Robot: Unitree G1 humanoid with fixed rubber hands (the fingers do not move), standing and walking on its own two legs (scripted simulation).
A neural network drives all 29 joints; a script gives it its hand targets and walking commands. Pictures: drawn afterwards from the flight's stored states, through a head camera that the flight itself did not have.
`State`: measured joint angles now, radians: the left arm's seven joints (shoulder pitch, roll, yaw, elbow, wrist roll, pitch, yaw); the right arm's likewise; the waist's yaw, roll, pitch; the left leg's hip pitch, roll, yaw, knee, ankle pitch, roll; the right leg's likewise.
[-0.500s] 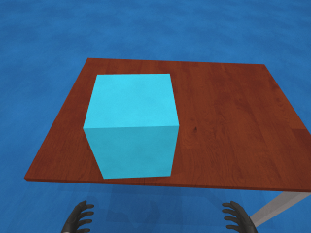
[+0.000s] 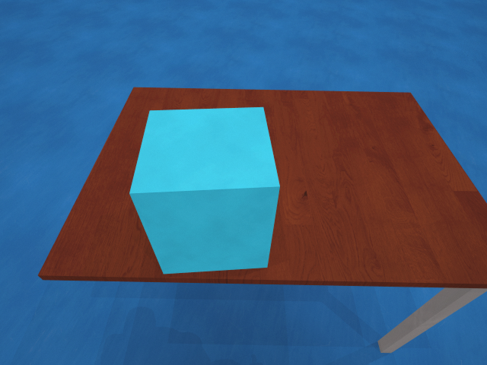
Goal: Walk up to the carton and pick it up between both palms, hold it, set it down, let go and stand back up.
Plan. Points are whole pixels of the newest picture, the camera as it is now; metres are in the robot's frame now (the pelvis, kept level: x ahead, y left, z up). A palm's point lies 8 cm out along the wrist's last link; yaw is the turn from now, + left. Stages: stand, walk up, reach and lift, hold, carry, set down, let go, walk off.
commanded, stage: stand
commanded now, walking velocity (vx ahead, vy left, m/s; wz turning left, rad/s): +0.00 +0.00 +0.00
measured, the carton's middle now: (211, 193) +0.43 +0.06 +0.04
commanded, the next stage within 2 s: none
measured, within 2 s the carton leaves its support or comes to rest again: neither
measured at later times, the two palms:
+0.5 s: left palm out of the picture +0.00 +0.23 -0.13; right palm out of the picture -0.02 -0.23 -0.14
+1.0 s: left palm out of the picture -0.04 +0.21 -0.14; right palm out of the picture -0.06 -0.22 -0.14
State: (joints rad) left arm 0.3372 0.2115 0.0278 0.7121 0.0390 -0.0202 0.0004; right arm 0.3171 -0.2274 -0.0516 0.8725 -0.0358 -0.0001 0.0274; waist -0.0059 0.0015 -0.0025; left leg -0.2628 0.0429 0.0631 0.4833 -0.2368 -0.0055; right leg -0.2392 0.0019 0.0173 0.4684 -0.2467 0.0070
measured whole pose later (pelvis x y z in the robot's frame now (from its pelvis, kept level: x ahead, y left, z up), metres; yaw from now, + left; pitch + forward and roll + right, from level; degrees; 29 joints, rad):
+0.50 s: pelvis -0.01 +0.00 +0.00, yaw +0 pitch +1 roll +0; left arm 0.38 0.17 0.01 0.94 0.02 -0.03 0.02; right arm 0.36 -0.19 -0.03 1.03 -0.02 -0.01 -0.01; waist -0.01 0.00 -0.02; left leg -0.25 0.03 0.07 0.44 -0.20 0.00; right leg -0.23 -0.01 0.02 0.44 -0.22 0.01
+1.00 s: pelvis -0.02 +0.00 +0.00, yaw +0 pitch -1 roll +0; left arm 0.37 0.12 0.01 1.06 0.02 -0.01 0.03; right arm 0.37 -0.13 -0.02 1.12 -0.02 0.00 -0.02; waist -0.01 0.00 0.00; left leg -0.24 0.04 0.07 0.44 -0.19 -0.01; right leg -0.23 0.00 0.02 0.44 -0.21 0.01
